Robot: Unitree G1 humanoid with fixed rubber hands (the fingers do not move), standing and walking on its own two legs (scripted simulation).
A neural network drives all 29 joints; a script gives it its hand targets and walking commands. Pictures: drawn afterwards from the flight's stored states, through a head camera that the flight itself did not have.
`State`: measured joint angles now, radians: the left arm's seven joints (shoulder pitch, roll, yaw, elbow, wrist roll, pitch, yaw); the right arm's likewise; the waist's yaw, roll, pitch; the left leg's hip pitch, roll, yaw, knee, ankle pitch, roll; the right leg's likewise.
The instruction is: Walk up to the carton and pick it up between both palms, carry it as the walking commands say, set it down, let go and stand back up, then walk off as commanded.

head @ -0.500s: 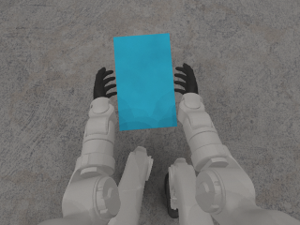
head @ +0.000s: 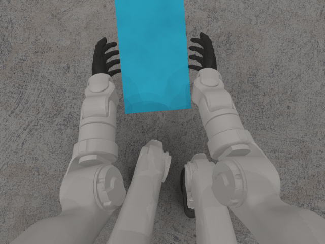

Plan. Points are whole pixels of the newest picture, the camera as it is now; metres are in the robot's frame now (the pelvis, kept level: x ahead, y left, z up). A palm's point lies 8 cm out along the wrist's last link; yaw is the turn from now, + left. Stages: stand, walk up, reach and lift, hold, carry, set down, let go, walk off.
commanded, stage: set down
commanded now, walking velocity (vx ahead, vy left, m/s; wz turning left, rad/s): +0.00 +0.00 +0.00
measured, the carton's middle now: (155, 63) +0.52 +0.13 -0.19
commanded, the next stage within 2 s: none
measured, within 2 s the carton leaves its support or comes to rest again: neither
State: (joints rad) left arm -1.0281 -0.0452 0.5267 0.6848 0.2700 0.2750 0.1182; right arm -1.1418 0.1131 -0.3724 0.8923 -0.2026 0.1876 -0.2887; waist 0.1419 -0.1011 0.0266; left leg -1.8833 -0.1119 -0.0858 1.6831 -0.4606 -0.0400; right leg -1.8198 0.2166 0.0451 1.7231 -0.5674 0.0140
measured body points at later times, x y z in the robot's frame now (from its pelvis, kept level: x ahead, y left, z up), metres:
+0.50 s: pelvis -0.01 +0.01 -0.06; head +0.31 +0.08 +0.24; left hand +0.48 +0.25 -0.20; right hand +0.53 +0.01 -0.19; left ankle +0.12 +0.12 -0.48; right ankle +0.08 -0.10 -0.48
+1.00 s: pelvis -0.01 +0.02 -0.11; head +0.35 +0.07 +0.16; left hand +0.50 +0.26 -0.27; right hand +0.55 +0.01 -0.27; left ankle +0.12 +0.12 -0.48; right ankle +0.08 -0.10 -0.48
